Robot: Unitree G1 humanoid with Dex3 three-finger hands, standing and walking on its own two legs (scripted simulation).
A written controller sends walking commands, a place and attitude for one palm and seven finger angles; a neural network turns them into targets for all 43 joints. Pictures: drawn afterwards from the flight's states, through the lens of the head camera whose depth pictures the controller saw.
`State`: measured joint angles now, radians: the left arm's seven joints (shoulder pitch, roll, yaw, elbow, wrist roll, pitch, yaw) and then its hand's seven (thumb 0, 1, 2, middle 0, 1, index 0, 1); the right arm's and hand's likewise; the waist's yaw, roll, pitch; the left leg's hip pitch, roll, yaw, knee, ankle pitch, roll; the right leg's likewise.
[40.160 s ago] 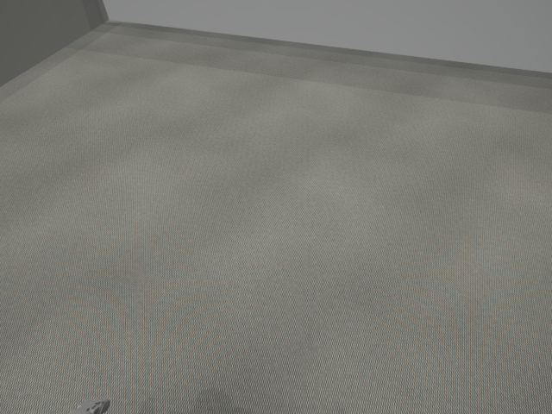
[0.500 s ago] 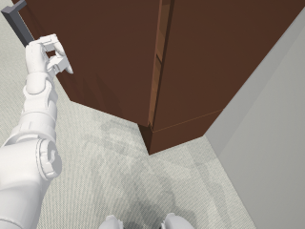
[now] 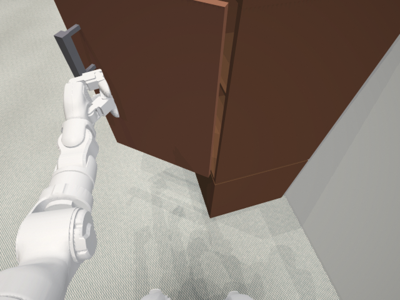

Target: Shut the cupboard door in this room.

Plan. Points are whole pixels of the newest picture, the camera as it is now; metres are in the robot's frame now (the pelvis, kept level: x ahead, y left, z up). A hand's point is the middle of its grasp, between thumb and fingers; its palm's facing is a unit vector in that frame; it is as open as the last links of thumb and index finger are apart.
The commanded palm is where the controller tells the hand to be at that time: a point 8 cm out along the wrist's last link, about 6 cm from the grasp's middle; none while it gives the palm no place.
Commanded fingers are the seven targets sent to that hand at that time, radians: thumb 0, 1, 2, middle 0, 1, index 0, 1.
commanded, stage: draw the hand back to the body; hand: left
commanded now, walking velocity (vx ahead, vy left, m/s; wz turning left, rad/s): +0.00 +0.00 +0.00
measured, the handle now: (78, 54) +0.67 +0.26 +0.11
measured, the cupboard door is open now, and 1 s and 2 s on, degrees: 50 50 50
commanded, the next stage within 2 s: step back with the hand held close in 1.46 s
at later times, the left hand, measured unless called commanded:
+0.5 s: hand (56, 156) +0.33 +0.21 +0.15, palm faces +0.17 -0.97 -0.16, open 3.1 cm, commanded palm +0.29 +0.25 +0.17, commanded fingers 0.00 0.90 0.90 -0.97 -1.14 -0.97 -1.14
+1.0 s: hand out of the picture +0.23 +0.26 +0.20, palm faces +0.43 -0.82 -0.38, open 5.5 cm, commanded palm +0.17 +0.30 +0.22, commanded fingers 0.00 0.90 0.90 -0.28 -0.39 -0.28 -0.39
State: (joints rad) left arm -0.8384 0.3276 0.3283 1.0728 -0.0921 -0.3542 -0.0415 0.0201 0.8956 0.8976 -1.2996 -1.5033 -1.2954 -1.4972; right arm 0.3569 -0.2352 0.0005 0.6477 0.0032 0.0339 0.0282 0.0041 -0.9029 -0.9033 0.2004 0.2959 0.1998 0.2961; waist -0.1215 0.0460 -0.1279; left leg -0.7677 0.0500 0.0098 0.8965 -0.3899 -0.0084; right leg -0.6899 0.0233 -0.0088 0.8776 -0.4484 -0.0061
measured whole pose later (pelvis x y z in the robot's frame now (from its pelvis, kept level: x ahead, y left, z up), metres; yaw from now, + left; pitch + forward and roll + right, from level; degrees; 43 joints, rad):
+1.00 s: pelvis +0.02 +0.00 +0.05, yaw +2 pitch -3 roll +0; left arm 0.36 0.33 0.29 -0.28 -0.08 -0.03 0.08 0.02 0.89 0.90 -0.55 -0.68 -0.55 -0.67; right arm 0.19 -0.21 0.05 0.62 0.02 -0.03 -0.07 0.01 -0.90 -0.90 0.20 0.30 0.20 0.30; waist 0.06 0.07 -0.01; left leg -0.14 0.00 0.01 0.42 -0.23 0.00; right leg -0.07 -0.02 -0.02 0.42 -0.30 0.00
